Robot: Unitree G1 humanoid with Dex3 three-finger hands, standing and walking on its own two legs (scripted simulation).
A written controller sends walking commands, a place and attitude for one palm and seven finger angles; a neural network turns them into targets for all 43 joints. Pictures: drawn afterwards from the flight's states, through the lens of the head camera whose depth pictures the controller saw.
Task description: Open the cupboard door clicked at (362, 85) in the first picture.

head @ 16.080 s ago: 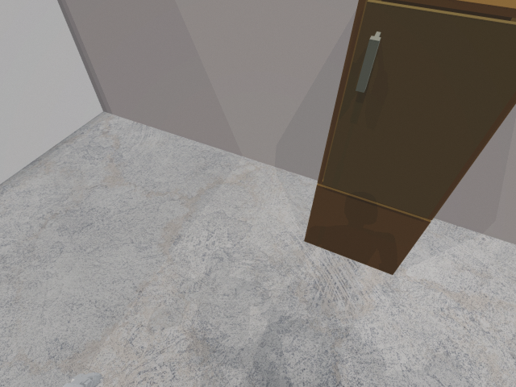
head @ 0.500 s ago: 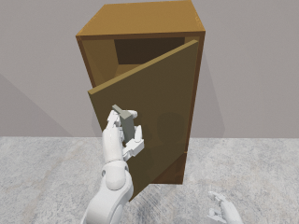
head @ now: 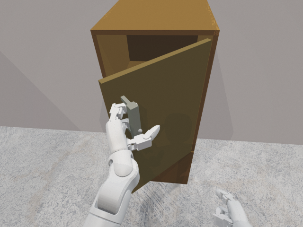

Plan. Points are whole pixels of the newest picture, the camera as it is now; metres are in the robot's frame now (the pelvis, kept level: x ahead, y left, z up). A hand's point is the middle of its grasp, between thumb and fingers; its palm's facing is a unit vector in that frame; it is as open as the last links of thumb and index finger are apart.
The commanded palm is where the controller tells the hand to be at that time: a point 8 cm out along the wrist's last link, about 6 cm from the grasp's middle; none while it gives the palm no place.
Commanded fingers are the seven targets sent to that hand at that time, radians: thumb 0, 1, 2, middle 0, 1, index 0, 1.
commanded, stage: open thumb and fingers to let go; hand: left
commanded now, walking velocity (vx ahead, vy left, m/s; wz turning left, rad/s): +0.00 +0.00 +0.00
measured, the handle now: (130, 119) +0.35 +0.09 +0.13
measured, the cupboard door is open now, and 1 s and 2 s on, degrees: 42 46 44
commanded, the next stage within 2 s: slide the hand sideways off the handle in 0.44 s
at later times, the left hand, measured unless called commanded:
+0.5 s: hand (139, 126) +0.32 +0.06 +0.14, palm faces +0.31 -0.95 -0.02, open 15.0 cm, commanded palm +0.27 +0.09 +0.13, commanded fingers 0.00 -0.50 0.30 -0.15 -0.30 -0.15 -0.30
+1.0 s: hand (143, 145) +0.27 +0.05 +0.14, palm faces -0.12 -0.99 +0.00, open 16.3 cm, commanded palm +0.23 +0.11 +0.13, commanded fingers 0.00 -0.50 0.30 -0.15 -0.30 -0.15 -0.30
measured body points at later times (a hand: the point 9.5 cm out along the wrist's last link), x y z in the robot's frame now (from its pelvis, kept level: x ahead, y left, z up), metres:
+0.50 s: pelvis -0.01 +0.03 +0.00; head -0.03 +0.01 +0.45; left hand +0.30 +0.11 +0.14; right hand +0.18 -0.17 -0.10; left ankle +0.01 +0.14 -0.73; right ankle +0.00 -0.08 -0.73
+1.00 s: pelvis -0.01 +0.02 +0.00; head -0.04 +0.01 +0.45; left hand +0.27 +0.10 +0.14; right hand +0.17 -0.17 -0.08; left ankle +0.01 +0.14 -0.73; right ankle +0.00 -0.08 -0.73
